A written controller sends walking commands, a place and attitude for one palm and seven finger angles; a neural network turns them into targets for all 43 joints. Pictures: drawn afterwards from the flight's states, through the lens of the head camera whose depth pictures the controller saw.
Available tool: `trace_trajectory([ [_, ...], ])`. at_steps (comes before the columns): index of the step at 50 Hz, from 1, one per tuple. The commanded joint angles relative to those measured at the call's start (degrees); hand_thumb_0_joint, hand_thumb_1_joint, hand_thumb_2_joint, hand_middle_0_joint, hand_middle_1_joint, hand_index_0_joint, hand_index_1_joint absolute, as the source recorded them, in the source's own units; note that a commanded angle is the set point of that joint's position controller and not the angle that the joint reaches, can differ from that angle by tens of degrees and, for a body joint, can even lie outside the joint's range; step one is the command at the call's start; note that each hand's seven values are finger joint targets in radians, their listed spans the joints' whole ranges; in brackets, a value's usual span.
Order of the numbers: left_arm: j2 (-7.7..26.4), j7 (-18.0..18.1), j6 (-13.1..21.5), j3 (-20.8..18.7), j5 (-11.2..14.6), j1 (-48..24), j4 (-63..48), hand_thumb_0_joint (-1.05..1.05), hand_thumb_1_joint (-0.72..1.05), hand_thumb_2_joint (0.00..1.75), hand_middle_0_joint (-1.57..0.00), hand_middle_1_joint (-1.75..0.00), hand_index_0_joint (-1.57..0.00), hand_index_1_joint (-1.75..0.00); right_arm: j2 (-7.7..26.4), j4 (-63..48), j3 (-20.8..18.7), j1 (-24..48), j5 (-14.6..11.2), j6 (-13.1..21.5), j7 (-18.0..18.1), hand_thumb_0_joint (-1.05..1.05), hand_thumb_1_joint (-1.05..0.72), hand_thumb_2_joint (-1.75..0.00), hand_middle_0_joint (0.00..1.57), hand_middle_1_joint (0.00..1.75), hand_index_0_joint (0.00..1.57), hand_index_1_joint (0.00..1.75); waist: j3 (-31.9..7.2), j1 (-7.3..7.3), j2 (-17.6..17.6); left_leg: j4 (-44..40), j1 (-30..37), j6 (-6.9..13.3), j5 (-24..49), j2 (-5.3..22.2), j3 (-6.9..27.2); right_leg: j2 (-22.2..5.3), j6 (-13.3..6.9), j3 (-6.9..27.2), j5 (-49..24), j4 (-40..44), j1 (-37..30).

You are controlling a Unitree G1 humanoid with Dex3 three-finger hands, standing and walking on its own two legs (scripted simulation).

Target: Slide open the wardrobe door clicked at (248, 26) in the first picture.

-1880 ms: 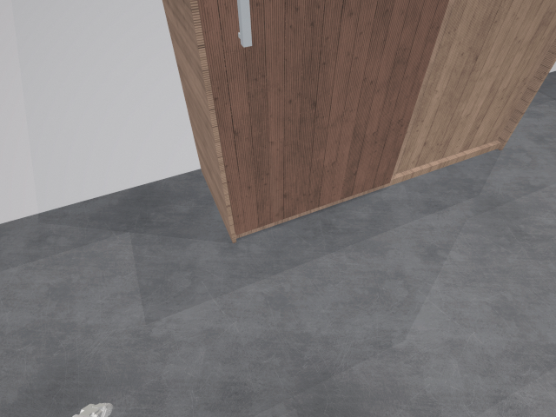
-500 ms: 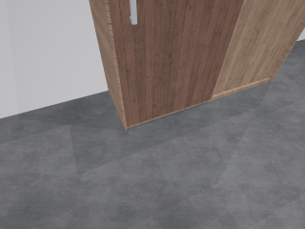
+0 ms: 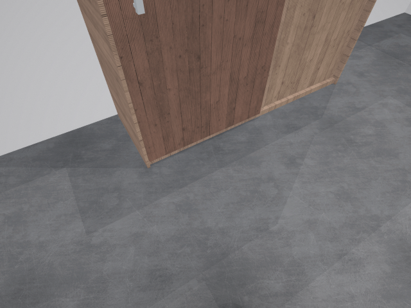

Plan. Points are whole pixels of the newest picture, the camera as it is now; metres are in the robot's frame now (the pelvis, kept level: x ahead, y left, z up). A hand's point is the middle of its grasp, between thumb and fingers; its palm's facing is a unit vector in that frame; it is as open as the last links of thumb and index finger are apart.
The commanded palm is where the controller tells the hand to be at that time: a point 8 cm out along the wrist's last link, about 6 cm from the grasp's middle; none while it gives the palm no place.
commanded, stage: walk to a spot facing it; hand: left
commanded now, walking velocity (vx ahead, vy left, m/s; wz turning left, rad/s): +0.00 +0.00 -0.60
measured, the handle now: out of the picture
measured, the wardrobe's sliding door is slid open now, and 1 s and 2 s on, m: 0.00 0.00 0.00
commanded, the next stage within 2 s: turn to face it in 1.80 s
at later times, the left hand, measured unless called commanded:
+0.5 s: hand out of the picture +0.08 +0.21 -0.15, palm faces -0.13 -0.97 -0.22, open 7.4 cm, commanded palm none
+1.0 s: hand (205, 198) +0.42 +0.04 -0.16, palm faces -0.62 -0.77 -0.15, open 7.4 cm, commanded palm none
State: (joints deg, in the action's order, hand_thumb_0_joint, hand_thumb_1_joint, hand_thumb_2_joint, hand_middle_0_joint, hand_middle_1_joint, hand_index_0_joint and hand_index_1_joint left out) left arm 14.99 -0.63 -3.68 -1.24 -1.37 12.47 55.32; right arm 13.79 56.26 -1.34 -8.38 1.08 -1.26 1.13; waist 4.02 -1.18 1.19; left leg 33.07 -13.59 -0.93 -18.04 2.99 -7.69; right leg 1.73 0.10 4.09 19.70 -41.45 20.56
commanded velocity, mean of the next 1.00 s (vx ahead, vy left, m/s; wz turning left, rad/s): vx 0.29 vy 0.00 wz -0.59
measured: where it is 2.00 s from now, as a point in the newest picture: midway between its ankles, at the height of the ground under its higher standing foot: (258, 254)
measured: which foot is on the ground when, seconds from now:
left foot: down 0.00-0.06, up 0.08-0.52, down 0.54-1.00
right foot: down 0.00-0.54, up 0.56-1.00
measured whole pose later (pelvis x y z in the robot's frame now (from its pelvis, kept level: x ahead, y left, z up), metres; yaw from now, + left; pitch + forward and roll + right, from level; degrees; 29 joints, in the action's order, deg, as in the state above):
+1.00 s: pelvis +0.20 -0.03 +0.00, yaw -34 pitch +0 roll -2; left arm 12.2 -3.4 -1.3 -3.5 -2.2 2.8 52.2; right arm 8.3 63.0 -0.8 -30.6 1.7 3.1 1.8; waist 6.5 3.5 0.7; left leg 23.4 7.4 -2.3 -27.6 6.0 -18.6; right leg -0.2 -3.2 -9.7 11.9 -40.7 31.8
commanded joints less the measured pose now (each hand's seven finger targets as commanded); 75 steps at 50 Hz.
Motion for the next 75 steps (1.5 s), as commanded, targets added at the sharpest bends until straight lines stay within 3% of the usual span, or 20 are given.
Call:
trace_trajectory([
  [1, 5.4, -0.3, 1.2, -3.3, 0.1, 4.5, -5.5, 0.0, 0.9, 0.9, -0.2, -0.3, -0.2, -0.3, 11.8, -6.1, -3.9, 3.5, 0.2, 1.2, 0.8, 0.0, -0.9, -0.9, 0.2, 0.3, 0.2, 0.3, -4.5, -2.03, -9.0, -4.4, -2.3, 7.8, 19.8, 16.8, 8.2, -3.5, 0.3, -3.9, 5.0, -3.1, -3.6],
  [2, 5.5, -0.3, 1.7, -3.7, -0.1, 7.9, -4.6, 0.0, 0.9, 0.9, -0.2, -0.3, -0.2, -0.3, 11.2, -6.4, -4.0, 4.1, 0.1, 0.9, 0.7, 0.0, -0.9, -0.9, 0.2, 0.3, 0.2, 0.3, -4.3, -3.72, -5.1, 4.2, -6.0, 4.6, 15.5, 13.2, 4.1, -3.6, 0.1, -3.8, -4.5, 6.0, -8.5],
  [3, 10.6, 0.3, 2.7, -4.6, -0.8, 10.0, -4.6, 0.0, 0.9, 0.9, -0.2, -0.3, -0.2, -0.3, 7.3, -7.4, -3.5, 2.2, -0.3, 0.3, 0.3, 0.0, -0.9, -0.9, 0.2, 0.3, 0.2, 0.3, -4.3, -3.6, 12.9, 20.9, -14.2, -0.9, -1.8, 4.0, -1.4, -13.4, -3.3, 14.6, -17.8, 19.2, -11.3],
  [4, 13.4, 1.0, 2.9, -4.8, -0.1, 10.6, -5.0, 0.0, 0.9, 0.9, -0.2, -0.3, -0.2, -0.3, 5.2, -9.3, -2.8, 2.7, -0.4, 0.1, 0.1, 0.0, -0.9, -0.9, 0.2, 0.3, 0.2, 0.3, -4.5, -3.24, 17.4, 30.5, -20.4, -2.2, -16.7, -0.9, 3.6, -22.4, -10.0, 29.3, -22.2, 25.8, -10.3],
  [6, 11.2, 1.5, 2.7, -4.9, 0.2, 6.8, -6.2, 0.0, 0.9, 0.9, -0.2, -0.3, -0.2, -0.3, 6.8, -8.8, -3.3, 4.6, -0.2, -0.3, -0.2, 0.0, -0.9, -0.9, 0.2, 0.3, 0.2, 0.3, -1.9, -2.23, 9.6, 35.5, -22.2, -1.5, -10.1, 1.4, 10.1, -18.4, -10.6, 31.2, 7.3, 30.5, -6.3],
  [11, 8.0, 0.9, 4.8, -4.6, 0.2, 6.1, -5.6, 0.0, 0.9, 0.9, -0.2, -0.3, -0.2, -0.3, 5.8, -6.9, -3.6, 1.1, 0.6, 0.9, -1.2, 0.0, -0.9, -0.9, 0.2, 0.3, 0.2, 0.3, -4.2, -0.53, 4.8, 29.4, -20.7, -2.7, -0.1, 2.0, 8.1, -12.4, -9.7, 21.0, 7.2, 29.2, -10.4],
  [20, 8.1, 0.4, 5.3, -5.0, -0.2, 10.3, -4.2, 0.0, 0.9, 0.9, -0.2, -0.3, -0.2, -0.3, 3.5, -10.1, -3.0, 4.0, 0.1, 2.7, -1.4, 0.0, -0.9, -0.9, 0.2, 0.3, 0.2, 0.3, -3.6, -2.29, 7.6, 12.1, -16.2, -2.3, -2.2, -0.8, 6.6, -10.6, -11.3, 23.1, 5.5, 29.1, -10.7],
  [25, 7.8, 0.2, 4.5, -5.4, 0.1, 3.9, -6.4, 0.0, 0.9, 0.9, -0.2, -0.3, -0.2, -0.3, 4.8, -8.0, -3.1, -5.8, -0.6, 4.2, -0.3, 0.0, -0.9, -0.9, 0.2, 0.3, 0.2, 0.3, -5.0, 2.43, 6.2, -8.0, 10.0, -0.8, 1.1, -3.0, 6.2, -5.0, -7.6, 19.7, 5.1, 20.1, 4.8],
  [26, 4.9, -0.1, 4.6, -4.8, 0.2, 3.3, -7.1, 0.0, 0.9, 0.9, -0.2, -0.3, -0.2, -0.3, 8.1, -6.2, -3.8, -12.3, -0.7, 4.7, 0.4, 0.0, -0.9, -0.9, 0.2, 0.3, 0.2, 0.3, -7.9, 5.45, -3.6, -13.4, 22.6, 0.4, -4.6, 4.3, 12.7, -0.8, -5.3, 15.1, 7.2, 10.5, 14.1],
  [27, 1.0, -0.8, 4.7, -4.2, 0.6, 3.2, -8.4, 0.0, 0.9, 0.9, -0.2, -0.3, -0.2, -0.3, 14.5, -5.4, -5.0, -17.6, 0.3, 4.6, 0.7, 0.0, -0.9, -0.9, 0.2, 0.3, 0.2, 0.3, -8.2, 7.42, -20.8, -21.4, 26.9, 5.1, -20.1, 20.6, 33.6, 5.5, -2.0, 4.1, 14.1, -7.5, 25.0],
  [28, 3.3, -1.1, 5.3, -4.9, 0.0, 0.0, -9.9, 0.0, 0.9, 0.9, -0.2, -0.3, -0.2, -0.3, 14.6, -6.0, -4.7, -16.4, 0.3, 4.4, 0.6, 0.0, -0.9, -0.9, 0.2, 0.3, 0.2, 0.3, -2.7, 6.6, -15.2, -25.3, 18.2, 9.4, -23.8, 27.3, 39.1, -0.2, -0.7, 0.6, 12.0, -15.3, 26.9],
  [34, 0.5, -2.9, 3.3, -4.5, -0.9, 2.1, -5.3, 0.0, 0.9, 0.9, -0.2, -0.3, -0.2, -0.3, 4.0, -4.1, -1.3, -12.7, -0.2, 6.5, 0.9, 0.0, -0.9, -0.9, 0.2, 0.3, 0.2, 0.3, 2.5, 0.63, -9.4, -22.1, 8.8, 3.8, 13.0, 13.3, 8.6, -5.2, 1.5, -3.4, -8.3, -28.2, 22.6],
  [46, -2.1, -3.1, 3.6, -2.5, -0.4, -14.8, -8.9, 0.0, 0.9, 0.9, -0.2, -0.3, -0.2, -0.3, 3.6, 3.2, -1.6, -23.8, 0.5, 6.1, 1.3, 0.0, -0.9, -0.9, 0.2, 0.3, 0.2, 0.3, 4.4, 4.0, -8.5, -14.6, 18.6, 5.6, 50.1, 15.0, -5.1, -2.0, -2.1, -14.6, -8.3, -0.6, 15.7],
  [50, 3.7, -2.0, 5.1, -4.5, -0.7, 5.8, -2.9, 0.0, 0.9, 0.9, -0.2, -0.3, -0.2, -0.3, 7.4, 1.4, -2.4, -18.9, -0.3, 5.7, 0.8, 0.0, -0.9, -0.9, 0.2, 0.3, 0.2, 0.3, -9.1, -6.3, -10.2, 15.5, 10.6, 2.1, 56.8, 14.2, -9.3, 1.5, -6.7, -15.1, -9.7, 9.6, -17.2],
  [52, 14.3, -0.5, 5.9, -6.4, 0.6, 15.6, -0.8, 0.0, 0.9, 0.9, -0.2, -0.3, -0.2, -0.3, 0.9, -2.2, -1.6, -19.3, -1.7, 6.0, 0.3, 0.0, -0.9, -0.9, 0.2, 0.3, 0.2, 0.3, -20.9, -7.28, 7.1, 54.0, -23.3, -2.1, -16.2, 1.7, -3.2, -27.2, -19.1, 29.3, -23.2, 17.0, -43.2],
  [54, 12.3, 0.2, 5.6, -5.8, 1.3, 8.4, -2.7, 0.0, 0.9, 0.9, -0.2, -0.3, -0.2, -0.3, 2.0, -3.9, -2.3, -14.7, -0.6, 6.0, 0.3, 0.0, -0.9, -0.9, 0.2, 0.3, 0.2, 0.3, -13.7, -3.79, 3.7, 52.6, -26.1, -1.2, -6.5, 6.3, 6.5, -24.1, -17.5, 22.3, -21.2, 21.2, -29.7],
  [59, 5.6, 0.7, 6.5, -3.8, 0.0, -2.3, -4.4, 0.0, 0.9, 0.9, -0.2, -0.3, -0.2, -0.3, 0.0, -1.3, -2.2, -17.0, 0.7, 2.0, -0.5, 0.0, -0.9, -0.9, 0.2, 0.3, 0.2, 0.3, -2.5, 4.5, 0.1, 36.5, -14.5, -2.6, 0.7, 8.8, 5.1, -14.0, -11.3, 6.7, -2.4, 29.5, 3.6],
  [70, 6.4, 0.3, 6.9, -4.5, 0.0, 6.3, -2.7, 0.0, 0.9, 0.9, -0.2, -0.3, -0.2, -0.3, 0.9, -8.8, -2.4, 0.9, 0.4, 4.3, -1.9, 0.0, -0.9, -0.9, 0.2, 0.3, 0.2, 0.3, -1.6, -1.09, 5.5, 6.5, -13.1, -2.0, 2.1, 2.2, 3.8, -12.6, -11.2, 12.4, -5.9, 25.9, -7.5],
  [73, 5.9, 0.4, 6.4, -4.8, 0.5, 4.9, -3.4, 0.0, 0.9, 0.9, -0.2, -0.3, -0.2, -0.3, 2.9, -7.1, -2.9, -4.4, 0.3, 5.2, -0.9, 0.0, -0.9, -0.9, 0.2, 0.3, 0.2, 0.3, -4.1, 2.19, 3.1, -7.0, 4.6, -1.5, 5.1, 0.9, 2.7, -9.1, -8.0, 10.1, -13.9, 15.8, -2.5],
  [75, 0.3, -0.7, 6.7, -3.8, 1.2, 5.7, -5.2, 0.0, 0.9, 0.9, -0.2, -0.3, -0.2, -0.3, 13.4, -3.9, -5.1, -17.7, 1.3, 5.6, -0.1, 0.0, -0.9, -0.9, 0.2, 0.3, 0.2, 0.3, -11.7, 6.99, -18.5, -15.9, 28.1, 7.6, 3.1, 25.5, 29.0, 1.7, -1.7, -3.8, 10.6, -15.1, 19.3],
])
